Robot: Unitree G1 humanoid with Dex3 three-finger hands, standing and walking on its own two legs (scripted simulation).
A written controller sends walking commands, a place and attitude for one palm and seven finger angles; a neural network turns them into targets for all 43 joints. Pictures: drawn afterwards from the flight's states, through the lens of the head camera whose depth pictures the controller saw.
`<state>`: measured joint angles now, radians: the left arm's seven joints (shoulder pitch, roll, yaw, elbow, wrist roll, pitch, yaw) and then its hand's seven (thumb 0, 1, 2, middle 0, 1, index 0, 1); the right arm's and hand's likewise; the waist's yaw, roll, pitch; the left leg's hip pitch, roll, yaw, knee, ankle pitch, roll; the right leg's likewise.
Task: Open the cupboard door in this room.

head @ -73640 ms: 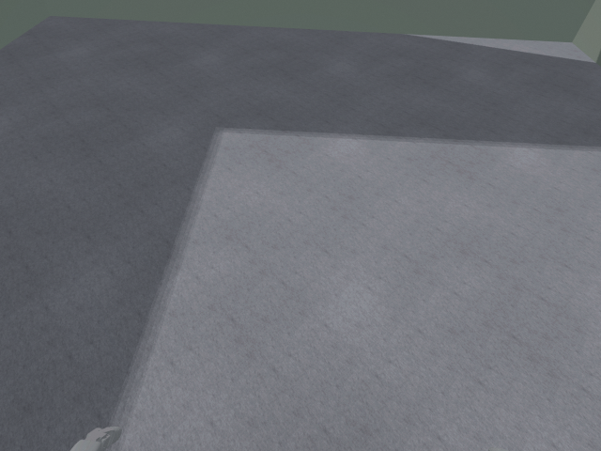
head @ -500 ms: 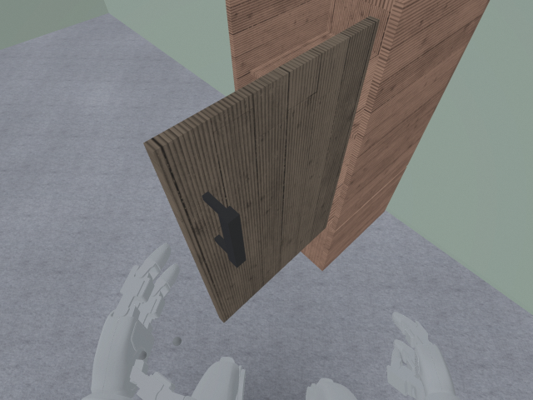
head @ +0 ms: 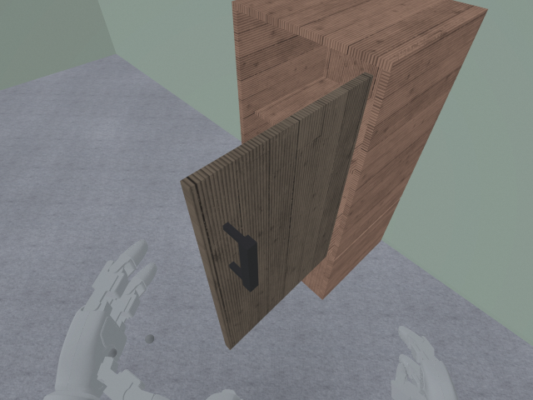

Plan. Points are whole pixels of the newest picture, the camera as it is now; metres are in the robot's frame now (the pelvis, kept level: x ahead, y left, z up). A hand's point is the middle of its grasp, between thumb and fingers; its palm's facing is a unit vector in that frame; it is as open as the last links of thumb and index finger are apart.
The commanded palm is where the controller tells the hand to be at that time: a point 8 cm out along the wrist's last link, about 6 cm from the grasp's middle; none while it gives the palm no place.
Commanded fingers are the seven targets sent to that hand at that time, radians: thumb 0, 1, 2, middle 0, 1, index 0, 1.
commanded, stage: draw the hand back to the body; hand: left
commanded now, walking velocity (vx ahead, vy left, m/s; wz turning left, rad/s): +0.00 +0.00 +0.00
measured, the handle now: (240, 257) +0.33 +0.07 +0.03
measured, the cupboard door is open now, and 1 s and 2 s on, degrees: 91 91 91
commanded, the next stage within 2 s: step back with the hand held close in 1.14 s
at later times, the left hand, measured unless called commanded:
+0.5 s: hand (53, 281) +0.21 +0.24 +0.17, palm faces +0.31 -0.87 -0.38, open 12.2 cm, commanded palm +0.16 +0.29 +0.19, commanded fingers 0.00 0.48 0.72 -0.19 -0.30 -0.19 -0.30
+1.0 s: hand (21, 252) +0.21 +0.26 +0.21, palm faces +0.43 -0.82 -0.38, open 7.6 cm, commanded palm +0.17 +0.30 +0.24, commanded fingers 0.00 0.90 0.90 -0.20 -0.30 -0.20 -0.30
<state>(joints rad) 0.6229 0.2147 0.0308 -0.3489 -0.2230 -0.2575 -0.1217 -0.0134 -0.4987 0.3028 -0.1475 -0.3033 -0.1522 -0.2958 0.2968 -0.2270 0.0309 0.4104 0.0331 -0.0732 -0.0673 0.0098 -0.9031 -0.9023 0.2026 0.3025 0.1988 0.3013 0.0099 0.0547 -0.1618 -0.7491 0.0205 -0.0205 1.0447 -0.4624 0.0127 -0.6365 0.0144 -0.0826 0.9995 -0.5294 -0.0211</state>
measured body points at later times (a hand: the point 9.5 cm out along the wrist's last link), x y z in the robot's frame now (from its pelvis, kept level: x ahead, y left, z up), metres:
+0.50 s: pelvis +0.02 +0.02 +0.05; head +0.00 +0.01 +0.50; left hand +0.18 +0.29 +0.19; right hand +0.20 -0.19 -0.02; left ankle +0.03 +0.11 -0.67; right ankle -0.01 -0.11 -0.67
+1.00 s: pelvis +0.02 +0.00 +0.07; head +0.00 -0.02 +0.52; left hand +0.19 +0.30 +0.23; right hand +0.20 -0.22 -0.01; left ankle +0.03 +0.11 -0.67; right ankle -0.01 -0.11 -0.67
